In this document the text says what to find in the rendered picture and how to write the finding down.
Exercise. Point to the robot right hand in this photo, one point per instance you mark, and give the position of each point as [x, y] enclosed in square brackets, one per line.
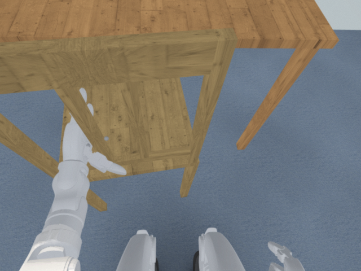
[285, 256]

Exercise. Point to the robot left forearm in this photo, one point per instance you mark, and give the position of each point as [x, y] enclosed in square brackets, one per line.
[61, 233]

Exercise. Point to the right robot thigh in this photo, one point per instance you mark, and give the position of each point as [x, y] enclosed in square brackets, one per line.
[216, 250]

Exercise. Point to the left robot thigh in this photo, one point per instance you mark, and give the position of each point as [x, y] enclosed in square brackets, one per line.
[139, 253]

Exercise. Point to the table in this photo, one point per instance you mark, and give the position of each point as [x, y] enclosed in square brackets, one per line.
[269, 24]

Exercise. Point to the robot thigh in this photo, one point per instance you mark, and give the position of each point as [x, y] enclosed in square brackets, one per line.
[139, 253]
[216, 250]

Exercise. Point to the chair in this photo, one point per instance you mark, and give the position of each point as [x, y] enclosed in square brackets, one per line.
[133, 83]

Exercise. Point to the robot left hand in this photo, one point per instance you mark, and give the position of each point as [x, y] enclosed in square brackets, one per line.
[74, 146]

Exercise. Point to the robot left upper arm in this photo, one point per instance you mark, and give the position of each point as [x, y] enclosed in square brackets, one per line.
[67, 263]

